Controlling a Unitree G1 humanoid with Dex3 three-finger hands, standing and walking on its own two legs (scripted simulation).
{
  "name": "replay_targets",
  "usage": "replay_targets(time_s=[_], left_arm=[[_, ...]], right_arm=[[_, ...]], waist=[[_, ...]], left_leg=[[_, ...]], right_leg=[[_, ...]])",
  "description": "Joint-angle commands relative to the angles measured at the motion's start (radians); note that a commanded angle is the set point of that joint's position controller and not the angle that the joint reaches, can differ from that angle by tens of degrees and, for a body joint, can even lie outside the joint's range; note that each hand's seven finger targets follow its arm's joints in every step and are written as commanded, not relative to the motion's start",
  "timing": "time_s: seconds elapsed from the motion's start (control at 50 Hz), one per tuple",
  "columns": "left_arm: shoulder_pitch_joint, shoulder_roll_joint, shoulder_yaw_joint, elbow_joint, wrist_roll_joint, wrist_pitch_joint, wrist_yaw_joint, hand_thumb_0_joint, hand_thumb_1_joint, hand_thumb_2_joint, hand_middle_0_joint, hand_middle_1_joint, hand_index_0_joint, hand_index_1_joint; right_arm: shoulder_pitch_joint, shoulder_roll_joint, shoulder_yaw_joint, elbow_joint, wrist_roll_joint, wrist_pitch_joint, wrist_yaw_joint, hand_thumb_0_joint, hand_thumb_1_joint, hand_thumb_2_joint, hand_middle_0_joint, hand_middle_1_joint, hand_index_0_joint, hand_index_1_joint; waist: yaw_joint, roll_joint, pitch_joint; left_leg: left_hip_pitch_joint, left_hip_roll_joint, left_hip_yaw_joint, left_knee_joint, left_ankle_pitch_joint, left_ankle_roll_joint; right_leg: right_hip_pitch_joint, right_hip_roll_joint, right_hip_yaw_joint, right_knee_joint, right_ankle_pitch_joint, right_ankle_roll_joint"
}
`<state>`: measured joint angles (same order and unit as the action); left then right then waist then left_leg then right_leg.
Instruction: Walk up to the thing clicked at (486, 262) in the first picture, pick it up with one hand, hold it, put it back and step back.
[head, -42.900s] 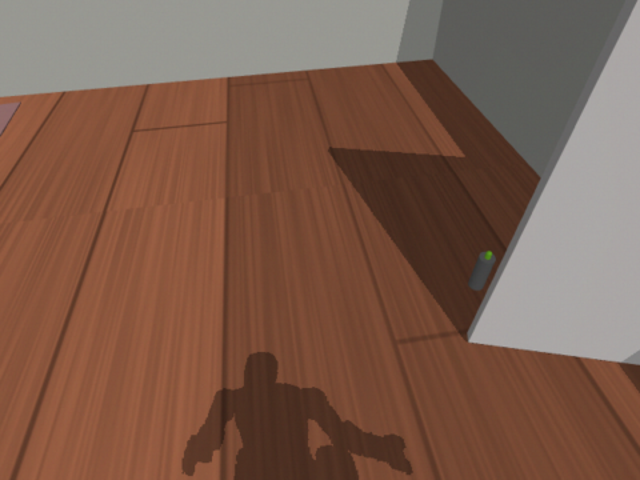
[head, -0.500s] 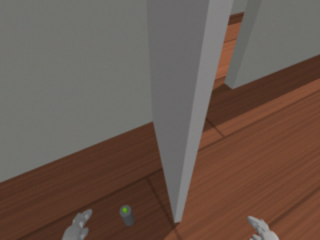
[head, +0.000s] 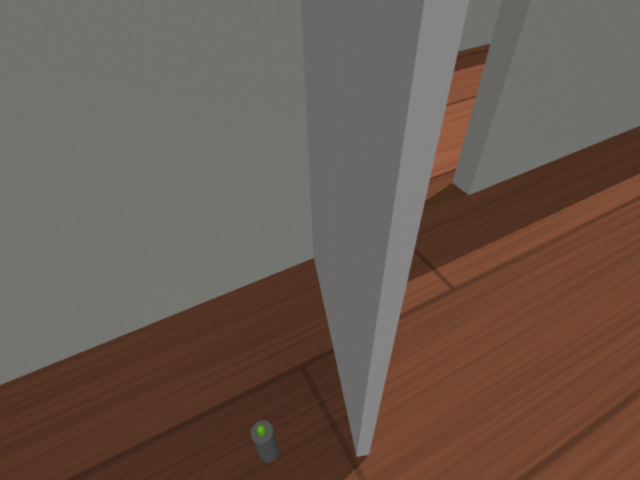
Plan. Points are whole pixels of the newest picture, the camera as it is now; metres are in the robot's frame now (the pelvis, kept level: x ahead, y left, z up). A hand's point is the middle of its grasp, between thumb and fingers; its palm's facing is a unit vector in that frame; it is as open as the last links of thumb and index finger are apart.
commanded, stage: stand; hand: left
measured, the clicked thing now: (265, 440) +0.42 +0.20 -0.67
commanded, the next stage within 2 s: step back in 1.64 s
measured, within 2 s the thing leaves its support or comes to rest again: neither
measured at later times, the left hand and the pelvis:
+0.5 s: hand out of the picture +0.04 +0.24 -0.15, palm faces -0.02 -0.94 -0.34, open 7.4 cm; pelvis -0.01 -0.01 +0.01, yaw +0 degrees
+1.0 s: hand out of the picture +0.08 +0.23 -0.15, palm faces -0.02 -0.94 -0.33, open 7.4 cm; pelvis +0.01 -0.01 +0.01, yaw -1 degrees
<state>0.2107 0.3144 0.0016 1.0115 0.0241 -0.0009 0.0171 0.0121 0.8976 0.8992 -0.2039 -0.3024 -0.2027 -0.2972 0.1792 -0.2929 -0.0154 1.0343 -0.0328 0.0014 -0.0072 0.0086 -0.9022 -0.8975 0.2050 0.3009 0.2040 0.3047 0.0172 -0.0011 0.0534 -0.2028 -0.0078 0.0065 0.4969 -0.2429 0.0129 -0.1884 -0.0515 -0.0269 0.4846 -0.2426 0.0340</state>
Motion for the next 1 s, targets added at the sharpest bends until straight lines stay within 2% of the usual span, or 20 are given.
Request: replay_targets(time_s=[0.0, 0.06, 0.14, 0.26, 0.32, 0.42, 0.46, 0.6, 0.64, 0.78, 0.82, 0.86, 0.98], left_arm=[[-0.052, 0.193, 0.043, -0.022, 0.002, -0.03, 0.018, 0.0, 0.9, 0.9, -0.2, -0.3, -0.2, -0.301], [-0.061, 0.198, 0.039, 0.011, 0.003, -0.03, 0.015, 0.0, 0.9, 0.9, -0.2, -0.3, -0.2, -0.301], [-0.078, 0.202, 0.037, 0.042, 0.003, -0.033, 0.013, 0.0, 0.9, 0.9, -0.2, -0.3, -0.2, -0.301], [-0.087, 0.213, 0.038, 0.071, 0.004, -0.029, 0.012, 0.0, 0.9, 0.9, -0.2, -0.3, -0.2, -0.301], [-0.089, 0.214, 0.037, 0.078, 0.002, -0.032, 0.009, 0.0, 0.9, 0.9, -0.2, -0.3, -0.2, -0.301], [-0.101, 0.224, 0.038, 0.089, 0.002, -0.032, 0.008, 0.0, 0.9, 0.9, -0.2, -0.3, -0.2, -0.301], [-0.106, 0.227, 0.039, 0.09, -0.002, -0.032, 0.007, 0.0, 0.9, 0.9, -0.2, -0.3, -0.2, -0.301], [-0.108, 0.222, 0.035, 0.104, -0.003, -0.032, 0.005, 0.0, 0.9, 0.9, -0.2, -0.3, -0.2, -0.301], [-0.118, 0.223, 0.036, 0.102, -0.005, -0.034, 0.005, 0.0, 0.9, 0.9, -0.2, -0.3, -0.2, -0.301], [-0.123, 0.221, 0.036, 0.106, -0.006, -0.029, 0.002, 0.0, 0.9, 0.9, -0.2, -0.3, -0.2, -0.301], [-0.126, 0.219, 0.037, 0.106, -0.007, -0.03, 0.003, 0.0, 0.9, 0.9, -0.2, -0.3, -0.2, -0.301], [-0.123, 0.218, 0.037, 0.108, -0.005, -0.03, 0.002, 0.0, 0.9, 0.9, -0.2, -0.3, -0.2, -0.301], [-0.139, 0.218, 0.039, 0.101, -0.009, -0.03, 0.001, 0.0, 0.9, 0.9, -0.2, -0.3, -0.2, -0.301]], right_arm=[[-0.059, -0.211, -0.044, -0.043, 0.004, -0.032, -0.014, 0.0, -0.9, -0.9, 0.2, 0.3, 0.2, 0.3], [-0.067, -0.213, -0.043, -0.016, 0.006, -0.028, -0.012, 0.0, -0.9, -0.9, 0.2, 0.3, 0.2, 0.3], [-0.067, -0.208, -0.039, 0.01, 0.008, -0.024, -0.01, 0.0, -0.9, -0.9, 0.2, 0.3, 0.2, 0.3], [-0.084, -0.216, -0.04, 0.025, 0.01, -0.016, -0.004, 0.0, -0.9, -0.9, 0.2, 0.3, 0.2, 0.3], [-0.084, -0.217, -0.038, 0.032, 0.009, -0.018, -0.004, 0.0, -0.9, -0.9, 0.2, 0.3, 0.2, 0.3], [-0.075, -0.222, -0.035, 0.046, 0.012, -0.017, -0.002, 0.0, -0.9, -0.9, 0.2, 0.3, 0.2, 0.3], [-0.076, -0.221, -0.033, 0.049, 0.01, -0.019, -0.003, 0.0, -0.9, -0.9, 0.2, 0.3, 0.2, 0.3], [-0.082, -0.23, -0.028, 0.057, 0.015, -0.023, -0.005, 0.0, -0.9, -0.9, 0.2, 0.3, 0.2, 0.3], [-0.073, -0.229, -0.026, 0.062, 0.016, -0.025, -0.006, 0.0, -0.9, -0.9, 0.2, 0.3, 0.2, 0.3], [-0.078, -0.239, -0.022, 0.066, 0.016, -0.027, -0.008, 0.0, -0.9, -0.9, 0.2, 0.3, 0.2, 0.3], [-0.082, -0.24, -0.023, 0.065, 0.017, -0.029, -0.008, 0.0, -0.9, -0.9, 0.2, 0.3, 0.2, 0.3], [-0.093, -0.242, -0.024, 0.064, 0.015, -0.03, -0.01, 0.0, -0.9, -0.9, 0.2, 0.3, 0.2, 0.3], [-0.09, -0.243, -0.022, 0.067, 0.016, -0.034, -0.01, 0.0, -0.9, -0.9, 0.2, 0.3, 0.2, 0.3]], waist=[[-0.005, 0.028, -0.046], [-0.005, 0.011, -0.025], [-0.01, 0.006, -0.014], [-0.009, -0.002, 0.013], [-0.007, 0.003, -0.02], [-0.012, 0.0, 0.002], [-0.011, 0.011, -0.022], [-0.012, 0.01, -0.033], [-0.016, 0.009, -0.052], [-0.013, 0.015, -0.039], [-0.013, 0.005, -0.054], [-0.009, -0.001, -0.054], [-0.014, 0.011, -0.069]], left_leg=[[0.019, 0.108, -0.121, -0.176, 0.094, 0.015], [0.026, 0.107, -0.121, -0.197, 0.035, 0.011], [0.03, 0.104, -0.115, -0.212, 0.031, 0.007], [0.001, 0.1, -0.116, -0.231, -0.05, 0.005], [0.025, 0.109, -0.114, -0.224, -0.006, 0.007], [0.013, 0.102, -0.108, -0.223, -0.032, 0.004], [0.026, 0.111, -0.109, -0.223, 0.002, 0.006], [0.045, 0.117, -0.105, -0.223, 0.052, 0.003], [0.055, 0.122, -0.098, -0.217, 0.097, 0.007], [0.05, 0.124, -0.097, -0.237, 0.097, 0.001], [0.064, 0.128, -0.096, -0.232, 0.143, 0.002], [0.077, 0.132, -0.098, -0.229, 0.141, 0.004], [0.084, 0.136, -0.088, -0.226, 0.196, 0.003]], right_leg=[[0.043, -0.062, 0.075, -0.114, 0.096, -0.046], [0.039, -0.066, 0.08, -0.143, 0.057, -0.044], [0.044, -0.073, 0.089, -0.17, 0.055, -0.043], [0.026, -0.067, 0.089, -0.202, -0.038, -0.037], [0.042, -0.076, 0.095, -0.203, 0.005, -0.042], [0.021, -0.073, 0.102, -0.223, -0.042, -0.039], [0.038, -0.081, 0.107, -0.216, 0.0, -0.044], [0.053, -0.078, 0.099, -0.212, 0.048, -0.044], [0.078, -0.086, 0.105, -0.209, 0.113, -0.047], [0.084, -0.081, 0.094, -0.209, 0.122, -0.044], [0.092, -0.084, 0.094, -0.206, 0.152, -0.043], [0.083, -0.083, 0.091, -0.208, 0.142, -0.041], [0.107, -0.089, 0.096, -0.204, 0.206, -0.043]])
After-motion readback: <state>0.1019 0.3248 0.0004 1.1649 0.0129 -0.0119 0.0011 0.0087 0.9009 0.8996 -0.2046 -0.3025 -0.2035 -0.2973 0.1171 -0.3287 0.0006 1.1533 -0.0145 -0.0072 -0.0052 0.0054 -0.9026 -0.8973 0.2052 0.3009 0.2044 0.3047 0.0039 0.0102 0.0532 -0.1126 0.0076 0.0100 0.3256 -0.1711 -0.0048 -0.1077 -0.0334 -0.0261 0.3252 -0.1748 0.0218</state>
